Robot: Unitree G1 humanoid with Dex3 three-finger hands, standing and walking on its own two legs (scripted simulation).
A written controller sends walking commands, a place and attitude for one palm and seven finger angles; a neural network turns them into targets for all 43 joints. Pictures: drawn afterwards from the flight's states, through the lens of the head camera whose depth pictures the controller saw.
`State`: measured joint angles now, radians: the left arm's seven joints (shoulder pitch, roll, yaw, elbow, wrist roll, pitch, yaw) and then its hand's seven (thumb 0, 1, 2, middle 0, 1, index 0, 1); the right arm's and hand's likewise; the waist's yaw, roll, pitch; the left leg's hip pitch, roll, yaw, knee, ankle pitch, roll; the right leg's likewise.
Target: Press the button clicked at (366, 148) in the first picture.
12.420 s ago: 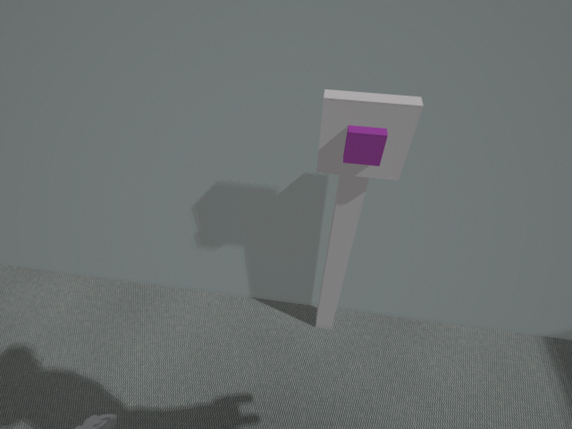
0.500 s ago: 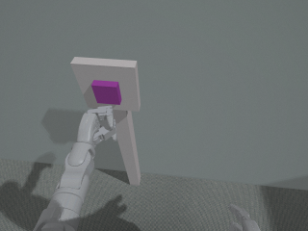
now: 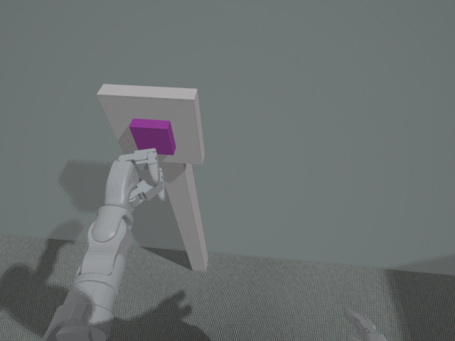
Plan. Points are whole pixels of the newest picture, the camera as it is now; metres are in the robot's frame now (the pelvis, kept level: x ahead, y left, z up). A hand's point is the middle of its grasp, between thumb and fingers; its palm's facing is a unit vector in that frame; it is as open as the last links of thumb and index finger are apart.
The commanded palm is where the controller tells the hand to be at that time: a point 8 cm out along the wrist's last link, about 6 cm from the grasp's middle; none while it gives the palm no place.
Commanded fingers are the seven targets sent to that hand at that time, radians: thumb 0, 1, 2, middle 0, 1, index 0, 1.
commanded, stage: aim a knuckle at the button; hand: left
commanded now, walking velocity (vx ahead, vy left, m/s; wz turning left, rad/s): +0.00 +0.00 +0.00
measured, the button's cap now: (154, 136) +0.45 +0.15 +0.11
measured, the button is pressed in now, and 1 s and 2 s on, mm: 0 0 0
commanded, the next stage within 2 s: none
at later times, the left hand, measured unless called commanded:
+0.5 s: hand (162, 190) +0.35 +0.12 +0.08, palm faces -0.09 -1.00 -0.03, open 3.1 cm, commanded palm +0.33 +0.18 +0.08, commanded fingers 0.00 0.90 0.90 -1.30 -1.50 -1.30 -1.50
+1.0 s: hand (160, 200) +0.34 +0.13 +0.06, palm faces -0.09 -1.00 +0.01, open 3.1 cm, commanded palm +0.33 +0.19 +0.09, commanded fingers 0.00 0.90 0.90 -1.30 -1.50 -1.30 -1.50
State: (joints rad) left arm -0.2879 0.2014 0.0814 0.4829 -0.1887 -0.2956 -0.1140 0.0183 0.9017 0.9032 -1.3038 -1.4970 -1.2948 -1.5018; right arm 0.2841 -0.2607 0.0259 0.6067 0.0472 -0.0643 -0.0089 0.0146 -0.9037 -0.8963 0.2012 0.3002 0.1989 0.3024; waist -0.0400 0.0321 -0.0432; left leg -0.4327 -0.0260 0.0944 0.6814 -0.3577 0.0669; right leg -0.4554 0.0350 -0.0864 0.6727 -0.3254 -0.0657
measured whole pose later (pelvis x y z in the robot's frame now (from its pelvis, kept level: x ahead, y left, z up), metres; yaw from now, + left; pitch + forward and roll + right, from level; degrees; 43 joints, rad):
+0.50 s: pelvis +0.00 -0.01 +0.00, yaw +1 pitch +6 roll +0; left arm -0.29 0.20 0.05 0.50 -0.19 -0.22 -0.14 0.01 0.90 0.90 -1.30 -1.50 -1.30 -1.50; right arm 0.26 -0.26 0.03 0.59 0.06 -0.05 0.00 0.01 -0.90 -0.90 0.20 0.30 0.20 0.30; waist -0.03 0.04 -0.06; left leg -0.43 -0.03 0.07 0.68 -0.36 0.06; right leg -0.44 0.03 -0.11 0.67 -0.33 -0.07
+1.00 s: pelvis +0.00 +0.00 +0.00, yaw +0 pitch +6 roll +0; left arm -0.21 0.19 0.08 0.46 -0.21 -0.25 -0.17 0.02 0.90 0.90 -1.30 -1.50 -1.29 -1.50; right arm 0.28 -0.27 0.02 0.59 0.05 -0.05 -0.02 0.02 -0.90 -0.90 0.20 0.30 0.20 0.30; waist -0.04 0.03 -0.04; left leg -0.43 -0.02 0.09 0.69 -0.36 0.07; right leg -0.45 0.04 -0.09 0.67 -0.33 -0.07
